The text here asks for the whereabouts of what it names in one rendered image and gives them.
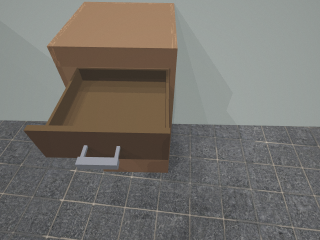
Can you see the drawer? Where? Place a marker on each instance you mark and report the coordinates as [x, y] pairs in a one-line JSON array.
[[103, 108]]

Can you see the cabinet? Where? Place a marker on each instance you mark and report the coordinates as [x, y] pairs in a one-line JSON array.
[[120, 35]]

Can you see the handle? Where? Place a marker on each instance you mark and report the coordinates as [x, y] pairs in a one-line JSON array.
[[102, 163]]

